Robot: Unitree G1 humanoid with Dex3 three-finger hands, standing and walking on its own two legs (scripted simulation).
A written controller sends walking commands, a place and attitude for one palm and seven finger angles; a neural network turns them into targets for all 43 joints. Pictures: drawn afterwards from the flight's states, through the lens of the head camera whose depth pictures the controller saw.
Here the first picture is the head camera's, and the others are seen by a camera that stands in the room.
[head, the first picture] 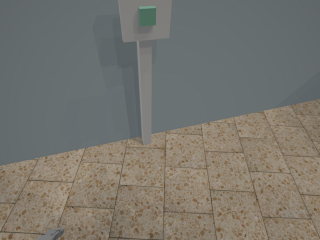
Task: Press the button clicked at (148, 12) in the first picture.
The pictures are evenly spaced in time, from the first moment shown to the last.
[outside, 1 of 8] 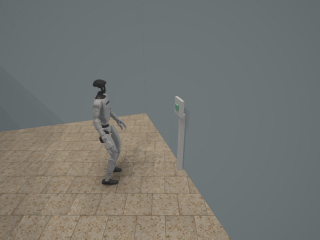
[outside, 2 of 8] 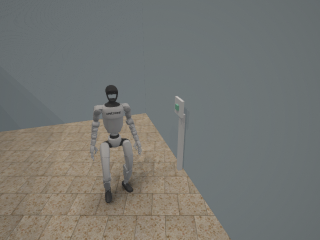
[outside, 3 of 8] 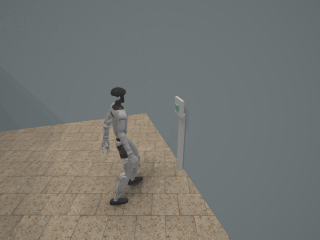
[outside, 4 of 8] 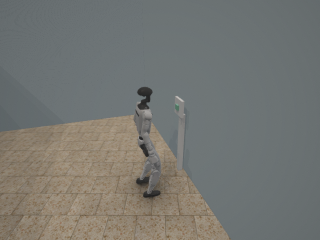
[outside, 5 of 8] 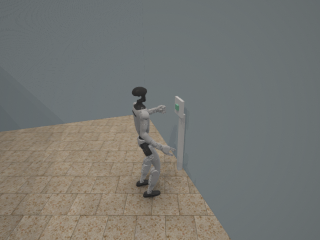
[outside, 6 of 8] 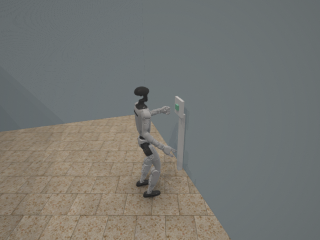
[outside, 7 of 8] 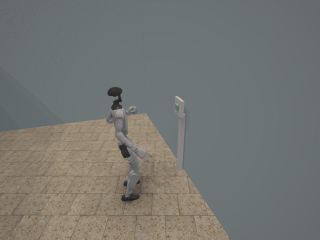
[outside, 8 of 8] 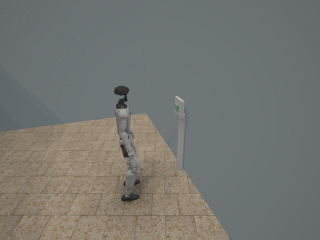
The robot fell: no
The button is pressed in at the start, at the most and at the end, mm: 0 13 0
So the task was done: yes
